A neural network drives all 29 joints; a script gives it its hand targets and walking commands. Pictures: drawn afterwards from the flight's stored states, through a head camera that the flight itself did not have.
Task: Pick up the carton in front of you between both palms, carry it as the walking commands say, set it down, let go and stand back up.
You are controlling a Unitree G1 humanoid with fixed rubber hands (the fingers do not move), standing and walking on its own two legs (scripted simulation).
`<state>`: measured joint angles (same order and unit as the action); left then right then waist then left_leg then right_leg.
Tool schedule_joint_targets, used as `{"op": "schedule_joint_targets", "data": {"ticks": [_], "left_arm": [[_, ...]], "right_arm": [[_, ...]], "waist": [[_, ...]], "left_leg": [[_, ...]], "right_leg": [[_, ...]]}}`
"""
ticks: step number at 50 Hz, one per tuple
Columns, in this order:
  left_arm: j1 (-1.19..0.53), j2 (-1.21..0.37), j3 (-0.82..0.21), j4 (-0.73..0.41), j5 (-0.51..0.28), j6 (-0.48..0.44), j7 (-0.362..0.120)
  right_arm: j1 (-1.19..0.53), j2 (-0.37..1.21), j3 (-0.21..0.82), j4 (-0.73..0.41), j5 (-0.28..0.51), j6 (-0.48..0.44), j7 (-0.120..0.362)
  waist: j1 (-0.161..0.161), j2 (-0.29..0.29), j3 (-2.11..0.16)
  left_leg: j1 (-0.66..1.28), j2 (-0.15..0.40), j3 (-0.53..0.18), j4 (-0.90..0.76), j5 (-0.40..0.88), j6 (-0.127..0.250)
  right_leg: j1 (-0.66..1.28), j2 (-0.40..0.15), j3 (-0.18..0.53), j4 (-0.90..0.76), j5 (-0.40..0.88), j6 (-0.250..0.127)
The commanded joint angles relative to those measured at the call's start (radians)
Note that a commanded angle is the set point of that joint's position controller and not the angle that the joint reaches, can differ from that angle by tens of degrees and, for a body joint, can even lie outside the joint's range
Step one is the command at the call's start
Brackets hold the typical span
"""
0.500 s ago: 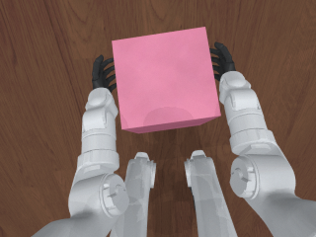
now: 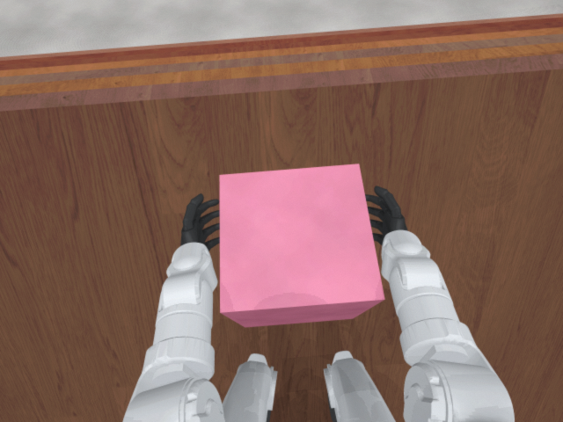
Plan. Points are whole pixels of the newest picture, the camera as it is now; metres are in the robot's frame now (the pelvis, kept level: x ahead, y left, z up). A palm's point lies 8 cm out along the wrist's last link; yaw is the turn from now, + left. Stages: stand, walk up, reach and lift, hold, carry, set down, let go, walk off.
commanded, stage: reach and lift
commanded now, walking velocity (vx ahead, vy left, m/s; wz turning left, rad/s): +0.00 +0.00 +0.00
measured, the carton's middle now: (294, 256) +0.37 +0.01 -0.11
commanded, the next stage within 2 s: hold in 1.58 s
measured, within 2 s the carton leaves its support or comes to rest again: neither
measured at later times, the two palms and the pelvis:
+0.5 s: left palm (156, 221) +0.34 +0.16 +0.12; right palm (432, 220) +0.33 -0.14 +0.11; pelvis +0.04 +0.00 +0.10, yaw +0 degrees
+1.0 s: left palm (148, 217) +0.33 +0.15 +0.14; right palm (446, 216) +0.32 -0.15 +0.13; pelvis +0.02 +0.00 +0.11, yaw +0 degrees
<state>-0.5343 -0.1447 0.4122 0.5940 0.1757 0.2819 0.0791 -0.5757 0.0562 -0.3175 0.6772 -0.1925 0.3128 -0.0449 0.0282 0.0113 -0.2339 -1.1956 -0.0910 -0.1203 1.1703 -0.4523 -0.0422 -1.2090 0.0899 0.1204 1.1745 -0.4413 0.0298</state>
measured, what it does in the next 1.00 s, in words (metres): rises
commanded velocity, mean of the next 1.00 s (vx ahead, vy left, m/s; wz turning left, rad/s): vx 0.00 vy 0.00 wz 0.00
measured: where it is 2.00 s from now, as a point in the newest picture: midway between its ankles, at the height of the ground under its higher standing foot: outside the picture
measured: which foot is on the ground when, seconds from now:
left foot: down 0.00-1.00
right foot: down 0.00-1.00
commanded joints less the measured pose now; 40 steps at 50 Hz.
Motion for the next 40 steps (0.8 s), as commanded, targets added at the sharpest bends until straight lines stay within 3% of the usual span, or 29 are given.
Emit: {"op": "schedule_joint_targets", "data": {"ticks": [1, 12, 23, 27, 34, 40], "left_arm": [[-0.476, -1.024, -0.601, 0.083, -0.108, 0.019, -0.257], [-0.281, -1.023, -0.663, 0.028, -0.104, 0.063, -0.273], [-0.141, -1.029, -0.736, -0.1, -0.136, 0.214, -0.306], [-0.124, -1.007, -0.712, -0.124, -0.126, 0.275, -0.313], [-0.213, -0.996, -0.603, -0.071, -0.08, 0.312, -0.334], [-0.307, -1.028, -0.632, -0.097, -0.098, 0.304, -0.34]], "right_arm": [[-0.517, 1.061, 0.537, -0.04, 0.134, -0.04, 0.236], [-0.33, 1.069, 0.594, -0.117, 0.137, 0.002, 0.243], [-0.203, 1.068, 0.667, -0.28, 0.179, 0.157, 0.262], [-0.185, 1.04, 0.646, -0.318, 0.165, 0.224, 0.267], [-0.275, 1.032, 0.552, -0.267, 0.131, 0.264, 0.294], [-0.371, 1.065, 0.58, -0.292, 0.147, 0.256, 0.303]], "waist": [[-0.005, -0.033, -0.569], [-0.01, -0.026, -0.396], [-0.019, -0.008, -0.189], [-0.024, -0.005, -0.061], [-0.023, 0.002, 0.07], [-0.023, -0.004, -0.02]], "left_leg": [[0.392, -0.057, 0.084, -0.21, 0.265, 0.013], [0.71, -0.025, 0.048, -0.46, 0.414, 0.019], [1.0, -0.004, 0.038, -0.694, 0.506, 0.017], [1.036, 0.002, 0.037, -0.76, 0.448, 0.019], [1.006, 0.012, 0.048, -0.792, 0.245, 0.031], [1.043, 0.011, 0.052, -0.778, 0.269, 0.032]], "right_leg": [[0.489, 0.051, -0.069, -0.216, 0.273, -0.017], [0.766, 0.027, -0.038, -0.466, 0.41, -0.021], [1.032, 0.006, -0.032, -0.701, 0.479, -0.018], [1.065, 0.001, -0.037, -0.766, 0.417, -0.02], [1.045, -0.003, -0.055, -0.79, 0.223, -0.03], [1.078, -0.002, -0.06, -0.776, 0.246, -0.028]]}}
